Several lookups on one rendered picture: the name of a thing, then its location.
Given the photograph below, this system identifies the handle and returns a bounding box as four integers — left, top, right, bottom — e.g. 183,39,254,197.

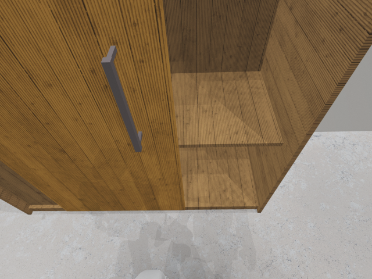
101,45,142,152

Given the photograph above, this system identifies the wardrobe door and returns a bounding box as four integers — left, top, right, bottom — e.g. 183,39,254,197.
0,0,185,211
0,161,57,205

